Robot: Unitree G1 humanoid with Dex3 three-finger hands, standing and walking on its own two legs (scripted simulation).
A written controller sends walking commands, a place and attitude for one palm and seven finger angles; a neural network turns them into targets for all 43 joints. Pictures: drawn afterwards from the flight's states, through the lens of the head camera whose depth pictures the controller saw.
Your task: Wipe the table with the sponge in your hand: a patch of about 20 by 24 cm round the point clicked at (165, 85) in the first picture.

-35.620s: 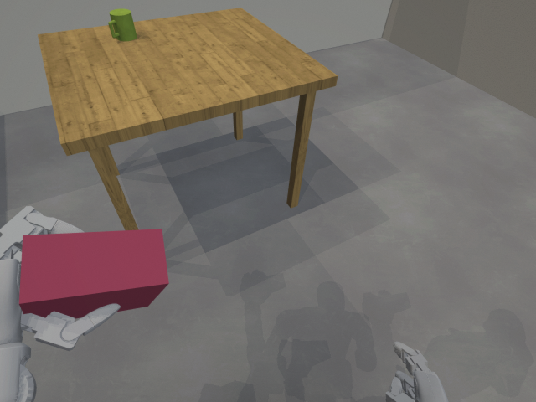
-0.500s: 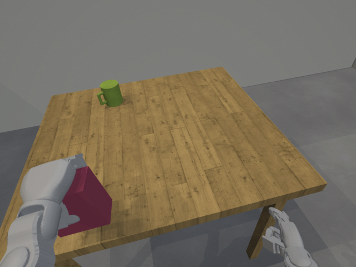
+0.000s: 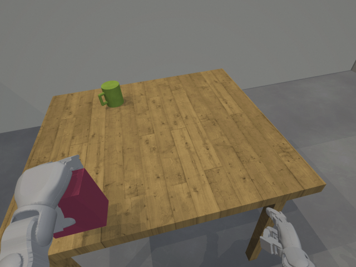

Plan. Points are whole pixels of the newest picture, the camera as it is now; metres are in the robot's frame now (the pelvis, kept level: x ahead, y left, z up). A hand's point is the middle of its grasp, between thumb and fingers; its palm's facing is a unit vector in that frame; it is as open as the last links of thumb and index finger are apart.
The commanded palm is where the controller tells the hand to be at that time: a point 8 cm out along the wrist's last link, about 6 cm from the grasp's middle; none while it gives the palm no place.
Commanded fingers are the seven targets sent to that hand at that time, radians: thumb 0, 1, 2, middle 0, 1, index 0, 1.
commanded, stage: bring the sponge back beside the body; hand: left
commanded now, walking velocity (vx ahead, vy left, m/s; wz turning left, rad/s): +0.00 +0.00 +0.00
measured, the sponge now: (74, 209) +0.19 +0.28 +0.06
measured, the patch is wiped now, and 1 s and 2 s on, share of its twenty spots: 1.00 1.00 1.00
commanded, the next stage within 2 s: step back with the hand held close in 0.08 s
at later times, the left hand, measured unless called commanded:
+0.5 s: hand (80, 172) +0.22 +0.24 +0.16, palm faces +0.30 -0.88 -0.38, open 10.5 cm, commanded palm +0.16 +0.29 +0.17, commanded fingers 0.00 0.10 1.30 -1.20 -1.60 -1.20 -1.60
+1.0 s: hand (56, 193) +0.17 +0.26 +0.16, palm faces +0.37 -0.85 -0.38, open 10.5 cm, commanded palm +0.12 +0.30 +0.17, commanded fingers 0.00 0.10 1.30 -1.20 -1.60 -1.20 -1.60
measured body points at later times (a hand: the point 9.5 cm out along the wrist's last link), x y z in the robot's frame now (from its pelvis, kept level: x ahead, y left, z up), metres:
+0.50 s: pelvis +0.00 +0.01 -0.01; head +0.01 +0.03 +0.44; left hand +0.20 +0.29 +0.18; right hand +0.17 -0.23 -0.08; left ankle +0.04 +0.12 -0.74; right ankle +0.01 -0.12 -0.74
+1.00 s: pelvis -0.03 +0.02 -0.03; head -0.03 +0.04 +0.42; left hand +0.14 +0.30 +0.18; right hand +0.16 -0.22 -0.08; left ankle +0.04 +0.12 -0.74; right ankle +0.01 -0.12 -0.74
